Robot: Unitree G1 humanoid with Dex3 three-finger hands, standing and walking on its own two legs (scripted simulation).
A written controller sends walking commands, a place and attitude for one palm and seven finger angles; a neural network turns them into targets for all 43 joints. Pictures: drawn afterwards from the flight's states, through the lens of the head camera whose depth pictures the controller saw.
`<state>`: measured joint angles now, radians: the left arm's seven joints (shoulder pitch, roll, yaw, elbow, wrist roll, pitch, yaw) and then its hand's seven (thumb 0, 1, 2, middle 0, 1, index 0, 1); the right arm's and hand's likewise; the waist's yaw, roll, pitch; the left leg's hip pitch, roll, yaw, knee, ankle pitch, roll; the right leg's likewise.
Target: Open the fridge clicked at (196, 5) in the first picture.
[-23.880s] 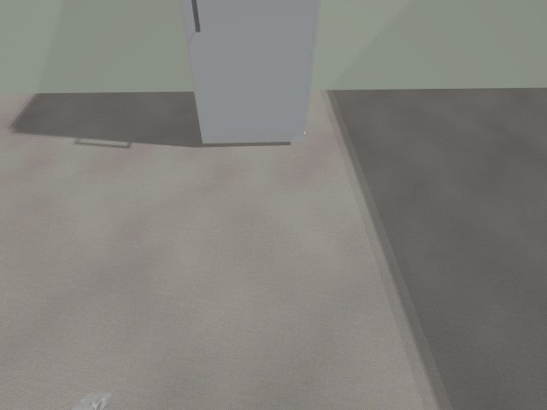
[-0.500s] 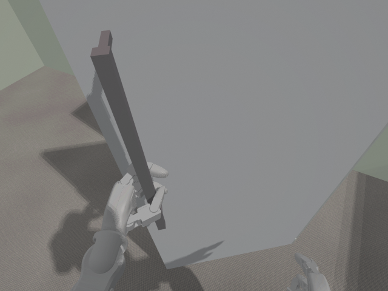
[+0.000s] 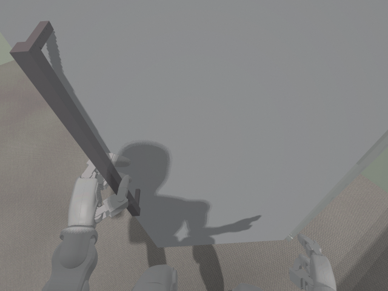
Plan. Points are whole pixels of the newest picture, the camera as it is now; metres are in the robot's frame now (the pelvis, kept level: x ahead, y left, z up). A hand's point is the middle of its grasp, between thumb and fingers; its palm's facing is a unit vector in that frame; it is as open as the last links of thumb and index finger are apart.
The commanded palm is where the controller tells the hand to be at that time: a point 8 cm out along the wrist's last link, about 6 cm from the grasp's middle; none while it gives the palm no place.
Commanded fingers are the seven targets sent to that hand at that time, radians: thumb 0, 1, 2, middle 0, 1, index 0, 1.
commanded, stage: walk backward, drawing the door open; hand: left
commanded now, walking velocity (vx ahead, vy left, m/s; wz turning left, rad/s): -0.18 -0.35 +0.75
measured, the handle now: (106, 155) +0.32 +0.16 +0.14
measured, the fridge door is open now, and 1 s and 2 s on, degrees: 56 75 74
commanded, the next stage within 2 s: stop walking and hold the door back in 0.38 s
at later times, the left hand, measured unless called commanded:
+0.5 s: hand (146, 289) +0.13 +0.07 +0.08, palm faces +0.53 -0.79 -0.31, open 6.0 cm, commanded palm +0.08 +0.12 +0.08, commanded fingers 0.00 0.90 0.90 -0.45 -1.40 -0.45 -1.40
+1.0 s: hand (145, 285) +0.13 +0.07 +0.09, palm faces +0.63 -0.73 -0.25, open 5.5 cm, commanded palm +0.10 +0.11 +0.08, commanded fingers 0.00 0.90 0.90 -0.45 -1.40 -0.45 -1.40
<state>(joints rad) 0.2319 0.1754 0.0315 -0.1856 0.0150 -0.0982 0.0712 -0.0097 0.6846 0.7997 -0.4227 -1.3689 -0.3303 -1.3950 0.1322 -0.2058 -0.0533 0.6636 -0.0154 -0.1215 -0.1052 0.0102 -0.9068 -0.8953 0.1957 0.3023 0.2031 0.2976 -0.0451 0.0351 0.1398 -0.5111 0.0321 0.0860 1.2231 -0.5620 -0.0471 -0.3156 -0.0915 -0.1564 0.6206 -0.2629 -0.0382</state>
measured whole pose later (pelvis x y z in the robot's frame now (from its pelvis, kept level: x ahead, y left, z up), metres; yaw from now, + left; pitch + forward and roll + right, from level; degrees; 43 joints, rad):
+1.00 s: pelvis -0.12 -0.27 -0.01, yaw +30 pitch -2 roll +0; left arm -0.46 0.26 0.06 0.54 -0.04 -0.08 0.10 -0.04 0.66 0.77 -0.45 -1.40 -0.46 -1.40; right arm 0.20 -0.19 0.05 0.65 0.03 -0.06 -0.09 0.00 -0.90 -0.90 0.20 0.30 0.21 0.30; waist 0.05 0.04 0.10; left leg -0.32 0.04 0.04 0.66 -0.31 0.00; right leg -0.30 -0.03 -0.09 0.62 -0.35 0.01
